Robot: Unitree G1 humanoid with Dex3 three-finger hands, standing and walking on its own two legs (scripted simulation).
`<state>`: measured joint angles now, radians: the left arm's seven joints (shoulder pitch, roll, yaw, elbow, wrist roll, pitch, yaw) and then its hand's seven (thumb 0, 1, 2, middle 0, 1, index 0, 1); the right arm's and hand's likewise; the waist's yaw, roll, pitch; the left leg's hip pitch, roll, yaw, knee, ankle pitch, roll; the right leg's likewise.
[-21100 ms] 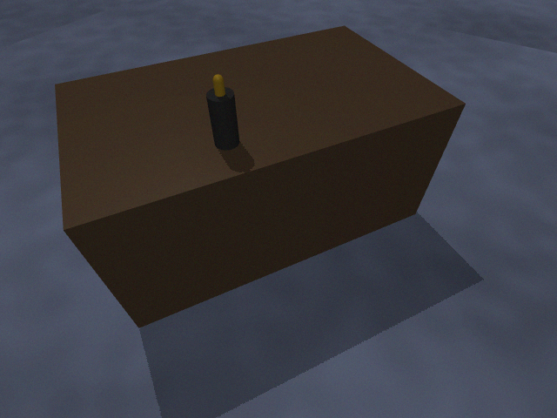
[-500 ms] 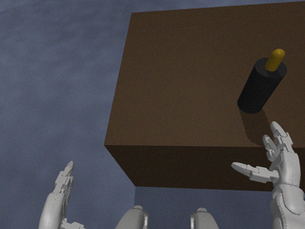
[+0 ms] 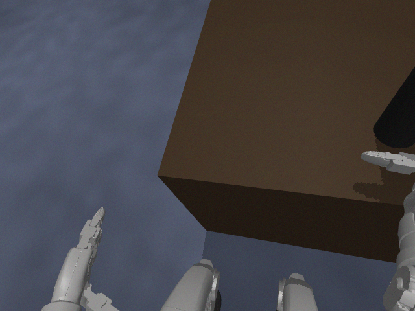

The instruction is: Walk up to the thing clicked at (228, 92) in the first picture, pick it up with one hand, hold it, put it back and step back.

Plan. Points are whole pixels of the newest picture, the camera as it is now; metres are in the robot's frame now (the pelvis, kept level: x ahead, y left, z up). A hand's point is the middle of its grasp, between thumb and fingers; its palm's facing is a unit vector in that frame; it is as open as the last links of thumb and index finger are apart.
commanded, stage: close in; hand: right
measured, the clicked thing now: out of the picture +0.52 -0.27 +0.06
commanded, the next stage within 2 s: close in 0.10 s
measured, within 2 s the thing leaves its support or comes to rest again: leaves its support in 1.08 s
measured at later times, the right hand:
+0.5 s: hand (404, 115) +0.52 -0.26 +0.00, palm faces +0.34 +0.94 +0.01, open 13.8 cm
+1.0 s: hand (406, 117) +0.51 -0.26 +0.01, palm faces +0.33 +0.94 +0.01, open 10.5 cm
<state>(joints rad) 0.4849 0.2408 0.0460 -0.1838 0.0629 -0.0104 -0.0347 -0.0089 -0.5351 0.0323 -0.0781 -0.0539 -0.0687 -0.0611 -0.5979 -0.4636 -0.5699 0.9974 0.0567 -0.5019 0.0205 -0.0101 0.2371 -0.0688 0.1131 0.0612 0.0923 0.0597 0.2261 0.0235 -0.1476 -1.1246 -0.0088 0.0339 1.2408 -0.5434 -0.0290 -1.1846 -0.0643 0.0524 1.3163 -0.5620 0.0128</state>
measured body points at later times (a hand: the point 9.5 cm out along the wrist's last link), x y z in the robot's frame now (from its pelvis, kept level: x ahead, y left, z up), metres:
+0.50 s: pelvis +0.00 +0.01 -0.01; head +0.17 -0.06 +0.41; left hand +0.16 +0.27 +0.04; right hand +0.49 -0.31 +0.00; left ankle +0.02 +0.14 -0.62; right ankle +0.02 -0.12 -0.62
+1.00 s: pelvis +0.00 +0.00 +0.00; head +0.15 -0.06 +0.42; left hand +0.16 +0.26 +0.04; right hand +0.48 -0.31 +0.01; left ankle +0.02 +0.14 -0.62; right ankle +0.02 -0.12 -0.62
